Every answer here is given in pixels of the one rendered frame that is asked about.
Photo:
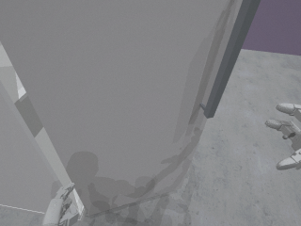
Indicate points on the fridge door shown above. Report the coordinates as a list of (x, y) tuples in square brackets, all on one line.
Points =
[(117, 85)]

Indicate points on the handle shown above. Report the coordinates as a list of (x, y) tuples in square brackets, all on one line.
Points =
[(238, 34)]

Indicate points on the left robot hand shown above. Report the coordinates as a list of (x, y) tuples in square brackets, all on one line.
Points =
[(56, 208)]

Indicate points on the right robot hand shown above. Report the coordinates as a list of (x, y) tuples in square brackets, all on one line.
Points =
[(292, 131)]

